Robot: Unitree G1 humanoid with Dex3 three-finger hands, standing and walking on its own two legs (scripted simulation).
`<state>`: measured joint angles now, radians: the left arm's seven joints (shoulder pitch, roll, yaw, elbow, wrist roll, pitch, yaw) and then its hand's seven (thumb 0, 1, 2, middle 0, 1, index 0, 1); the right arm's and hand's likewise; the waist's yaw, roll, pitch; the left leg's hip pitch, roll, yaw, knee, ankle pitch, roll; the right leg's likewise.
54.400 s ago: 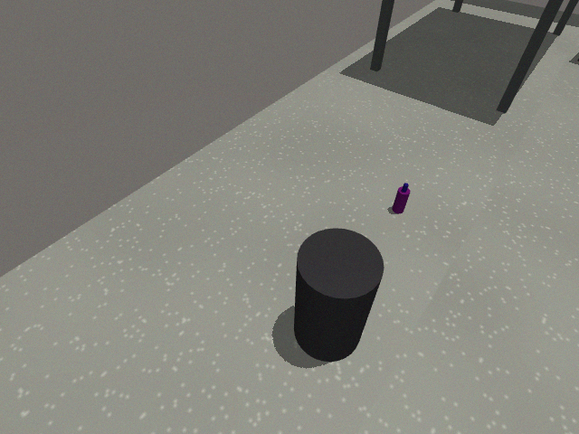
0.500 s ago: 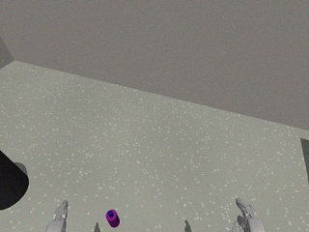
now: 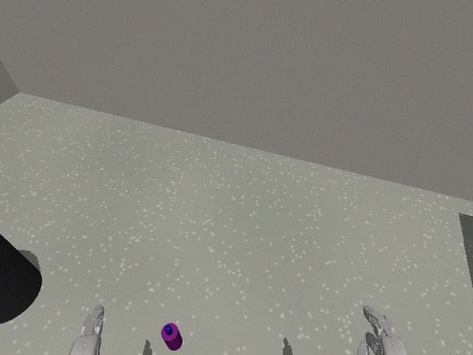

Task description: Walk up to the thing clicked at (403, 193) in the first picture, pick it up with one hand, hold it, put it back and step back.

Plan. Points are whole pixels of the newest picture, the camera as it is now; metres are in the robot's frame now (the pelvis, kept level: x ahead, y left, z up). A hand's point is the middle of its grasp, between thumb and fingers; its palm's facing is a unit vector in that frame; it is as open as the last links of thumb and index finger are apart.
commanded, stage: stand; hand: left
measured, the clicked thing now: (171, 335) +0.36 +0.22 -0.64
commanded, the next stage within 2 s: none
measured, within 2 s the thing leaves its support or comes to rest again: neither
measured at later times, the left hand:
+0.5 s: hand out of the picture +0.15 +0.20 -0.09, palm faces -0.02 -0.94 -0.33, open 10.5 cm
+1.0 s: hand out of the picture +0.05 +0.26 -0.11, palm faces +0.00 -0.94 -0.34, open 7.4 cm
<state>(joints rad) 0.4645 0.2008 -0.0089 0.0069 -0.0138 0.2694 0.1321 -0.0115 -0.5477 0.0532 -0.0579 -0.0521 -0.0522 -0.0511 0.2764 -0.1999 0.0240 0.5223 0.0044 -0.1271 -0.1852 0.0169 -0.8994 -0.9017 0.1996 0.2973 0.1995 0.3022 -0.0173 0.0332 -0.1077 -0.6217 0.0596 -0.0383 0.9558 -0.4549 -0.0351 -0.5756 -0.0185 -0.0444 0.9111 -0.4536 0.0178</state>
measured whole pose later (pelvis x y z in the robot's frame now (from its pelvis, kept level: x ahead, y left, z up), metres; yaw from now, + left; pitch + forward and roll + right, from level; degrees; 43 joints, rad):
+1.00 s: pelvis +0.00 +0.01 +0.05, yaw +0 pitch -3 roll +0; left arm 0.20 0.32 0.00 1.03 0.02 0.00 0.02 0.01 0.91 0.90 -0.21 -0.30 -0.20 -0.30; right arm 0.17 -0.29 -0.01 1.04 -0.03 0.00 -0.01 0.01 -0.90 -0.90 0.20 0.30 0.20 0.30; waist 0.02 0.00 0.05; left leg -0.21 0.02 0.00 0.51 -0.25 -0.01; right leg -0.18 -0.06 -0.03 0.50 -0.26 0.04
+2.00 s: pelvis +0.01 +0.00 +0.06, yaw +0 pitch -3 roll +0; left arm 0.10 0.33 0.01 1.17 0.01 -0.01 0.01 0.00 0.91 0.90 -0.21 -0.30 -0.20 -0.30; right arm 0.12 -0.33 0.00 1.15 -0.02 0.00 0.00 0.01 -0.90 -0.90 0.20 0.30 0.20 0.30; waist 0.00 0.01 0.05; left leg -0.13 0.03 0.01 0.34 -0.17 -0.03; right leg -0.11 -0.04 -0.03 0.34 -0.19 0.03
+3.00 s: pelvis -0.05 +0.01 +0.03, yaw +0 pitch -2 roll +0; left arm 0.07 0.38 0.06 0.96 0.02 0.04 0.00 0.00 0.91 0.90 -0.21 -0.30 -0.20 -0.30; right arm 0.07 -0.41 -0.07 0.99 -0.01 0.07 0.02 0.01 -0.90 -0.90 0.20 0.30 0.20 0.30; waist 0.00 0.01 0.17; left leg -0.39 -0.02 -0.02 0.79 -0.41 0.03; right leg -0.35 -0.06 0.00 0.66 -0.27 0.02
